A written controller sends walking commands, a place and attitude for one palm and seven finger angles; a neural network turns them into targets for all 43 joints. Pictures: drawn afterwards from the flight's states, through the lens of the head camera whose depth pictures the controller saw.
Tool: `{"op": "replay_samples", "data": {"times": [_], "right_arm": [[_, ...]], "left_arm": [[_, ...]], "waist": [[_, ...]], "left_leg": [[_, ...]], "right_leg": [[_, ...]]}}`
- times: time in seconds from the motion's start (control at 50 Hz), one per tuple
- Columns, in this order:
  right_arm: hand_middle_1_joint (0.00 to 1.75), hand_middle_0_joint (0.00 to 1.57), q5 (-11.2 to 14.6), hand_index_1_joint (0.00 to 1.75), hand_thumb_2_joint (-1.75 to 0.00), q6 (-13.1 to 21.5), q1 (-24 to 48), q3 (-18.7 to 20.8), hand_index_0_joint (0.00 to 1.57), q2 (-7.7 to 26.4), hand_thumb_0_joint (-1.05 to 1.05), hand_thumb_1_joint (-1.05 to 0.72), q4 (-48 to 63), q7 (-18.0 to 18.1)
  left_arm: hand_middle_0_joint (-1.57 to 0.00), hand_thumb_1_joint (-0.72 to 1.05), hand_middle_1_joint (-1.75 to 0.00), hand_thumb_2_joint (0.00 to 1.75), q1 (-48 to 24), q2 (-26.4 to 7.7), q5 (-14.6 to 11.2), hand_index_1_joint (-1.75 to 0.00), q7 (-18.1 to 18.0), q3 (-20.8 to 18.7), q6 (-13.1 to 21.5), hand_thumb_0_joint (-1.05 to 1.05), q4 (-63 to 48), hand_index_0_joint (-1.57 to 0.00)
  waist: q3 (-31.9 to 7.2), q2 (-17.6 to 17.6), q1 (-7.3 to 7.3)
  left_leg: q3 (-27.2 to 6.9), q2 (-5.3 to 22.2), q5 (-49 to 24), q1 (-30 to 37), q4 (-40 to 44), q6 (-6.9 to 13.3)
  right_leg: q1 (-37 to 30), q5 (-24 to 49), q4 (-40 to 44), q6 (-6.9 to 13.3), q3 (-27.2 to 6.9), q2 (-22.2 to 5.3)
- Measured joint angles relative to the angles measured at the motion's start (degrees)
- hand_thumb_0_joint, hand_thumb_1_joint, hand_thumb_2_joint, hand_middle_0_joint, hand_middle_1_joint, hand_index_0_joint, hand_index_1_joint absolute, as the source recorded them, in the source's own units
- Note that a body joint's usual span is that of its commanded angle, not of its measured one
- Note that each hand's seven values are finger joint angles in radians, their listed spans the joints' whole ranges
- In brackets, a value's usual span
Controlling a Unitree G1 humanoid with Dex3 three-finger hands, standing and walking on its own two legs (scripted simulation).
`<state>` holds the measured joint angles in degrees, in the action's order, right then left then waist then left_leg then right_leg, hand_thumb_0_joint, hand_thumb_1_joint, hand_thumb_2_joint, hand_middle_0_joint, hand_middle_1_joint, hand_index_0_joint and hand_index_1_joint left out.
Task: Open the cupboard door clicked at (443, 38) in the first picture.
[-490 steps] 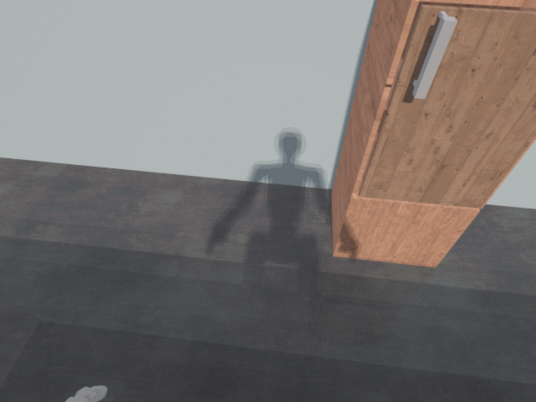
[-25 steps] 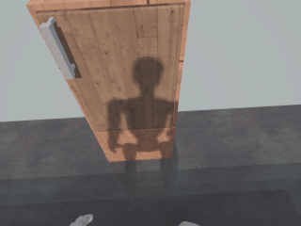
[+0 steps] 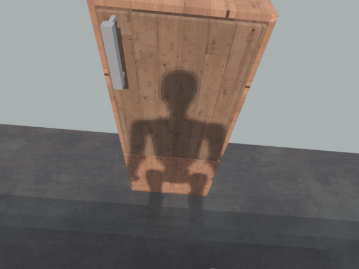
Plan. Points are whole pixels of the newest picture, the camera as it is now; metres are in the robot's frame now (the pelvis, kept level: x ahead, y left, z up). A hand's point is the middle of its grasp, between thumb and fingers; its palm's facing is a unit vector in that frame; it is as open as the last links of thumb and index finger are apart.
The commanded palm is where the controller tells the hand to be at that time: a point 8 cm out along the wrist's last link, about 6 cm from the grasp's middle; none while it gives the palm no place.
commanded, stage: come to a stop and stand still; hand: left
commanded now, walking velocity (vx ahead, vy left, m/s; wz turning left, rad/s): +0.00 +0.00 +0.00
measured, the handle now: (116, 54) +0.57 +0.23 +0.16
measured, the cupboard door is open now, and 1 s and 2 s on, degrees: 0 0 0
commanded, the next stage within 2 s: look again from close up in 0.70 s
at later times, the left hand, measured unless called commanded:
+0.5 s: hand out of the picture -0.02 +0.15 -0.17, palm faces +0.01 -0.98 -0.18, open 7.3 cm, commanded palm none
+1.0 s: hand out of the picture +0.01 +0.17 -0.17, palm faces +0.03 -0.97 -0.22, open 7.4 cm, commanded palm none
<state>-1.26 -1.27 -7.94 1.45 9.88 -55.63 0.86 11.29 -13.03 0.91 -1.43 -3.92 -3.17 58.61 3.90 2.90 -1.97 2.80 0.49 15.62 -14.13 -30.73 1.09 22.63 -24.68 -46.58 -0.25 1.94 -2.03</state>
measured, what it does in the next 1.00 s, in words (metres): steps on the spot: right foot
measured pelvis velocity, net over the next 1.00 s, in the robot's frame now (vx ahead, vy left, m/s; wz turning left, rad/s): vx -0.02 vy -0.02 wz -0.01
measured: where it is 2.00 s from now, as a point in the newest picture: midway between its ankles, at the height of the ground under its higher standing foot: outside the picture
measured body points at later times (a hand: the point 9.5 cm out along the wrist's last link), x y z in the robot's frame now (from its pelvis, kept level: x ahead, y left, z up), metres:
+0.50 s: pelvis -0.02 -0.02 +0.01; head -0.02 -0.03 +0.46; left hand -0.02 +0.20 -0.15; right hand -0.05 -0.24 -0.16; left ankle +0.01 +0.11 -0.73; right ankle -0.05 -0.12 -0.73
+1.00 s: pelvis -0.02 -0.02 +0.00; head -0.02 -0.02 +0.45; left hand +0.00 +0.22 -0.15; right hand +0.01 -0.25 -0.16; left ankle +0.01 +0.11 -0.73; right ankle -0.05 -0.12 -0.73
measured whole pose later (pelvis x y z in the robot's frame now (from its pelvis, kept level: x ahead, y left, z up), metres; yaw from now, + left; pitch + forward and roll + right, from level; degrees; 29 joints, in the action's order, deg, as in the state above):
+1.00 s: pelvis -0.02 -0.02 +0.00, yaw +0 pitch -2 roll +0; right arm -1.0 0.5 -16.5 1.3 9.7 -59.1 1.5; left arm 17.8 -9.7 0.8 -2.1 -1.0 1.1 59.6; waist 0.5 -0.8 0.9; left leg 2.2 2.4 14.7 -15.2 -31.8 -0.7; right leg 9.4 -19.5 -30.7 1.5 3.7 0.2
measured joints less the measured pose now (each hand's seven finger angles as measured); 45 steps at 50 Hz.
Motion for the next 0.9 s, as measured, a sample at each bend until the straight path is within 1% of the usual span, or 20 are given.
{"op": "replay_samples", "data": {"times": [0.04,0.08,0.1,0.14,0.16,0.18,0.2,0.22,0.26,0.3,0.38,0.5,0.62,0.8,0.84,0.9], "right_arm": [[0.3,0.2,0.1,0.3,-0.9,-0.1,-0.5,-0.5,0.2,-0.7,0.0,-0.91,-0.8,0.2],[0.3,0.2,0.3,0.3,-0.9,0.0,-0.9,-0.8,0.2,-1.3,0.0,-0.9,-1.6,0.3],[0.3,0.2,0.4,0.3,-0.9,0.2,-1.0,-0.7,0.2,-1.5,0.0,-0.91,-1.9,0.4],[0.3,0.21,0.6,0.3,-0.9,0.6,-1.3,-0.4,0.2,-1.5,0.0,-0.92,-2.5,0.6],[0.3,0.21,0.6,0.3,-0.9,0.8,-1.4,-0.4,0.2,-1.4,0.0,-0.92,-2.8,0.5],[0.3,0.21,0.8,0.3,-0.9,0.9,-1.7,-0.4,0.2,-1.5,0.0,-0.92,-3.2,0.5],[0.3,0.21,1.0,0.3,-0.9,1.1,-1.9,-0.4,0.2,-1.6,0.0,-0.92,-3.6,0.4],[0.3,0.21,1.3,0.3,-0.9,1.1,-1.9,-0.2,0.2,-1.3,0.0,-0.92,-4.2,0.4],[0.3,0.21,1.5,0.3,-0.9,1.2,-2.3,0.3,0.2,-0.2,-0.01,-0.93,-5.1,0.6],[0.3,0.21,1.3,0.3,-0.9,0.9,-3.2,0.2,0.2,0.3,-0.01,-0.93,-6.2,0.5],[0.3,0.2,1.1,0.3,-0.9,0.7,-5.5,-0.3,0.2,0.3,0.0,-0.93,-8.3,0.3],[0.3,0.2,0.8,0.3,-0.9,0.3,-9.1,-0.9,0.2,-0.9,0.0,-0.91,-10.6,0.3],[0.3,0.2,0.7,0.3,-0.9,0.4,-11.8,-1.2,0.2,-2.3,0.0,-0.91,-11.9,0.5],[0.3,0.2,0.9,0.3,-0.9,1.1,-12.0,-1.4,0.2,-4.1,0.0,-0.91,-12.3,0.8],[0.3,0.2,0.5,0.3,-0.9,1.0,-11.8,-1.6,0.2,-3.9,0.0,-0.91,-9.8,0.1],[0.3,0.21,0.2,0.3,-0.9,1.9,-11.4,-0.9,0.2,-2.5,0.0,-0.9,-6.5,0.4]], "left_arm": [[-0.2,0.91,-0.3,0.9,1.0,0.1,0.0,-0.3,0.2,0.1,0.3,0.0,0.5,-0.2],[-0.2,0.91,-0.3,0.9,2.1,0.4,0.0,-0.3,0.3,0.5,0.6,0.0,1.2,-0.2],[-0.2,0.91,-0.3,0.9,2.7,0.6,-0.1,-0.3,0.2,0.8,0.6,0.0,1.6,-0.2],[-0.2,0.91,-0.3,0.9,3.6,1.3,-0.2,-0.3,0.2,1.4,0.8,0.0,2.6,-0.2],[-0.2,0.91,-0.3,0.9,4.0,1.6,-0.2,-0.3,0.2,1.7,1.0,0.0,3.0,-0.2],[-0.2,0.91,-0.3,0.9,4.4,1.8,-0.3,-0.3,0.2,2.0,1.3,0.0,3.4,-0.2],[-0.2,0.91,-0.3,0.9,4.8,1.9,-0.3,-0.3,0.1,2.3,1.8,0.0,3.8,-0.2],[-0.2,0.91,-0.3,0.9,4.6,2.6,-0.3,-0.3,-0.1,2.5,2.1,0.0,4.7,-0.2],[-0.2,0.91,-0.3,0.9,4.7,4.1,-0.4,-0.3,-0.2,3.1,2.5,0.01,5.7,-0.2],[-0.2,0.91,-0.3,0.9,5.1,4.8,-0.4,-0.3,-0.2,3.5,3.0,0.01,6.1,-0.2],[-0.2,0.9,-0.3,0.9,4.8,5.4,-0.6,-0.3,-0.2,3.8,3.1,0.01,6.5,-0.2],[-0.2,0.92,-0.3,0.9,4.4,5.2,-0.7,-0.3,-0.3,3.6,2.9,0.01,6.6,-0.2],[-0.2,0.91,-0.3,0.9,4.6,5.5,-0.9,-0.3,-0.3,3.4,3.1,0.01,6.7,-0.2],[-0.2,0.91,-0.3,0.9,5.4,6.4,-1.0,-0.3,-0.5,3.5,3.4,0.01,7.1,-0.2],[-0.2,0.91,-0.3,0.9,5.9,6.0,-0.5,-0.3,-0.3,4.2,3.6,0.01,5.6,-0.2],[-0.2,0.91,-0.3,0.9,6.5,5.3,-0.3,-0.3,-0.3,3.8,4.4,0.01,3.5,-0.21]], "waist": [[-0.4,0.0,-0.26],[-0.8,-0.2,-0.35],[-1.0,-0.4,-0.24],[-1.3,-0.9,0.13],[-1.4,-1.0,0.29],[-1.6,-1.0,0.43],[-1.8,-0.6,0.5],[-1.6,-1.5,0.65],[-1.4,-3.7,1.5],[-1.8,-4.1,1.97],[-2.2,-3.6,2.35],[-2.1,-2.9,2.8],[-1.6,-2.8,3.13],[-1.4,-2.7,3.01],[-1.0,-2.9,3.46],[-1.8,-3.9,3.47]], "left_leg": [[0.3,-0.2,-1.5,0.7,2.5,0.3],[0.7,-0.5,-2.7,1.3,4.4,0.4],[0.9,-0.6,-3.1,1.5,5.2,0.5],[1.3,-0.8,-3.7,1.6,5.9,0.5],[1.6,-0.9,-3.7,1.5,5.9,0.4],[1.9,-1.1,-3.6,1.2,5.5,0.2],[2.4,-1.5,-3.4,0.8,4.9,0.0],[2.4,-1.0,-3.1,0.7,4.3,-0.3],[1.7,-0.1,-4.6,1.5,5.1,-0.7],[1.5,0.2,-4.8,2.3,6.2,-1.0],[1.3,0.7,-5.4,3.4,7.6,-1.5],[0.8,1.7,-5.9,3.0,7.6,-2.2],[0.5,2.2,-5.8,2.3,7.3,-2.5],[0.4,2.2,-5.2,2.4,7.0,-2.5],[-0.2,2.2,-4.7,1.3,5.5,-2.5],[-0.8,2.3,-2.8,-1.1,1.6,-2.2]], "right_leg": [[0.2,0.1,-4.4,-0.3,-1.3,0.5],[-1.3,-0.1,-4.3,-0.8,-1.5,0.4],[-2.7,-0.5,-2.6,-1.0,-1.3,0.1],[-6.1,-0.2,3.4,-1.3,-0.9,-0.4],[-8.1,1.3,7.6,-1.3,-0.7,-0.6],[-10.3,4.4,12.5,-1.4,-0.6,-0.8],[-12.2,6.9,16.8,-0.6,-1.0,-1.2],[-12.9,6.5,18.1,0.0,-0.9,-0.7],[-13.8,6.8,19.0,0.4,-0.3,0.4],[-14.4,7.4,19.7,0.5,-0.2,0.7],[-15.3,8.3,20.9,1.0,0.0,1.3],[-15.4,9.1,21.7,1.8,0.5,2.3],[-15.0,9.2,21.9,2.1,0.7,2.8],[-15.4,8.9,22.2,2.2,0.8,2.9],[-14.9,8.5,21.3,2.2,1.4,2.9],[-13.3,7.1,18.8,2.2,1.9,2.9]]}}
